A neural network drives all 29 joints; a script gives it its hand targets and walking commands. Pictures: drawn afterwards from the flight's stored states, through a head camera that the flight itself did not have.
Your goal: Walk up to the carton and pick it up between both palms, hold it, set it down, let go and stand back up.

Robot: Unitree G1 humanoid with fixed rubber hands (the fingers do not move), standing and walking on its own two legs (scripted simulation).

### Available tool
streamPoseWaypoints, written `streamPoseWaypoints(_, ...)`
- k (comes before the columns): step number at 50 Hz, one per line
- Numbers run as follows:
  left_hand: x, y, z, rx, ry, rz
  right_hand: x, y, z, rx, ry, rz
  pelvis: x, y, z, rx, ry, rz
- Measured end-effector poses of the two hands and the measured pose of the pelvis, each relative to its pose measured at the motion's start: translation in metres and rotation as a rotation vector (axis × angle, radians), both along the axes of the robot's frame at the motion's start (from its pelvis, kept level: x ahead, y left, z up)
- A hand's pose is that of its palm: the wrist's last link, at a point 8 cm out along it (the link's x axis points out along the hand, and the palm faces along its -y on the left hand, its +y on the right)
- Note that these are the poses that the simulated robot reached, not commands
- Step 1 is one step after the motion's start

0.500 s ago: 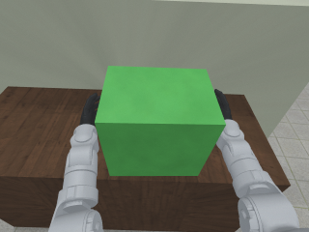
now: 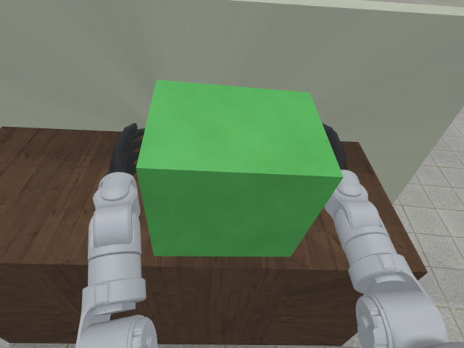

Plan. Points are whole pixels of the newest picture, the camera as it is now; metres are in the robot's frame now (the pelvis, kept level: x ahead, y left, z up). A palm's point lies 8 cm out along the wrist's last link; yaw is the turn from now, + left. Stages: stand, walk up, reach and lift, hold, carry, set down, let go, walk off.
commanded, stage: reach and lift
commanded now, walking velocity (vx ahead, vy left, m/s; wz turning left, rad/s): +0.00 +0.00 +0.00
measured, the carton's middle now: (229, 176) +0.38 +0.01 +0.11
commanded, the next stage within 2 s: hold in 1.00 s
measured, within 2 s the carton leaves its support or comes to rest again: neither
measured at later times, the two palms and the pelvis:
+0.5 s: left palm (121, 161) +0.35 +0.18 +0.18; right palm (340, 156) +0.36 -0.18 +0.17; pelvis +0.01 -0.01 +0.00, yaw +1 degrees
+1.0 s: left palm (122, 150) +0.36 +0.18 +0.19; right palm (344, 148) +0.37 -0.18 +0.19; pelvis +0.00 -0.01 +0.00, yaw +0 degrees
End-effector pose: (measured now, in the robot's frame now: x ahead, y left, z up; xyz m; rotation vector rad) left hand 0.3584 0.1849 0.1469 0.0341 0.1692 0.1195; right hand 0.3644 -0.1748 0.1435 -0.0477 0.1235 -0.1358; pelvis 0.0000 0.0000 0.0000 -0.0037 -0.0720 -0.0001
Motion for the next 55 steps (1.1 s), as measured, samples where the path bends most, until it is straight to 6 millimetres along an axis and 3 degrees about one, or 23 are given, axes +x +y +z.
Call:
streamPoseWaypoints(7,-0.004,-0.003,0.012,0.016,-0.018,0.012,0.000,-0.003,0.011,0.017,-0.021,0.011,0.006,-0.002,0.000,0.000,-0.014,-0.001)
streamPoseWaypoints(15,-0.008,-0.003,0.012,0.012,0.009,0.021,0.000,-0.003,0.012,0.029,0.003,0.016,0.007,-0.008,0.000,0.003,-0.020,0.004)
streamPoseWaypoints(24,-0.008,-0.004,0.029,0.020,-0.030,0.018,0.000,-0.003,0.028,0.040,-0.039,0.011,0.005,-0.012,0.000,0.002,-0.021,0.017)
streamPoseWaypoints(36,-0.008,-0.007,0.022,0.009,0.012,-0.009,-0.008,-0.006,0.023,0.034,-0.001,-0.013,0.000,-0.011,-0.001,0.001,-0.036,0.012)
streamPoseWaypoints(47,0.003,-0.007,0.045,0.016,-0.026,-0.002,0.003,-0.007,0.043,0.039,-0.039,-0.010,-0.002,-0.007,0.000,0.002,-0.008,-0.002)
streamPoseWaypoints(55,-0.006,-0.005,0.035,0.000,-0.005,0.003,-0.003,-0.004,0.042,0.020,-0.020,-0.002,0.003,-0.009,-0.001,0.000,-0.045,0.006)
